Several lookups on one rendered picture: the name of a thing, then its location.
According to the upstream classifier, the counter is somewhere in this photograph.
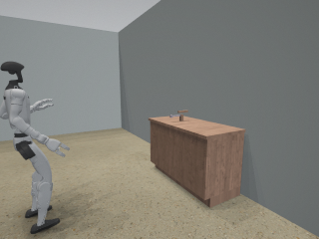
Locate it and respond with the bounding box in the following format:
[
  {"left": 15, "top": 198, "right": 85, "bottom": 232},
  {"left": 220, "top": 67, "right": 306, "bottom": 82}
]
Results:
[{"left": 148, "top": 110, "right": 246, "bottom": 208}]

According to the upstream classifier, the robot left hand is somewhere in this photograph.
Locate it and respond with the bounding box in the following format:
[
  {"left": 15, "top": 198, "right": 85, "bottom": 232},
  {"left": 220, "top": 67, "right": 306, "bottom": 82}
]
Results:
[{"left": 33, "top": 99, "right": 53, "bottom": 111}]

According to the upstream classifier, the right robot upper arm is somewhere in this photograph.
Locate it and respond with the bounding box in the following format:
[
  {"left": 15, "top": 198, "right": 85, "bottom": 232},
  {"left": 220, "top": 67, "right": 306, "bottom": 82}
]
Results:
[{"left": 9, "top": 89, "right": 26, "bottom": 126}]

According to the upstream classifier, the robot torso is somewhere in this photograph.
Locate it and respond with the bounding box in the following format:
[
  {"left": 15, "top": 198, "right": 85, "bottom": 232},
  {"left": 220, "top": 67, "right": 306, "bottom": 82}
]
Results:
[{"left": 3, "top": 86, "right": 33, "bottom": 152}]

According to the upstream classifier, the left robot forearm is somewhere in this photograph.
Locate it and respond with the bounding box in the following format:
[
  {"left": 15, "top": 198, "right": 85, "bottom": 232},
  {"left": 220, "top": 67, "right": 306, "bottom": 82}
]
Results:
[{"left": 30, "top": 106, "right": 36, "bottom": 114}]

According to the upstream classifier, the right robot forearm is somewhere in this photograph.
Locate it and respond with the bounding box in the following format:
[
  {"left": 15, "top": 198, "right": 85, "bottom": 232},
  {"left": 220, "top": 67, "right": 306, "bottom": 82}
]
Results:
[{"left": 12, "top": 117, "right": 49, "bottom": 144}]

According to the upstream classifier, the robot right foot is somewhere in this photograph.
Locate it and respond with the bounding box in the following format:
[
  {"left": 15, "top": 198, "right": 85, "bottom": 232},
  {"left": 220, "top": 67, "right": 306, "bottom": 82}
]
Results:
[{"left": 30, "top": 218, "right": 60, "bottom": 234}]

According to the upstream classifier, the robot right hand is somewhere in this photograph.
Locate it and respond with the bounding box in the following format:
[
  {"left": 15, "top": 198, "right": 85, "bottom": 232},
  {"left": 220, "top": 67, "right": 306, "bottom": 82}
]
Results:
[{"left": 45, "top": 138, "right": 70, "bottom": 157}]

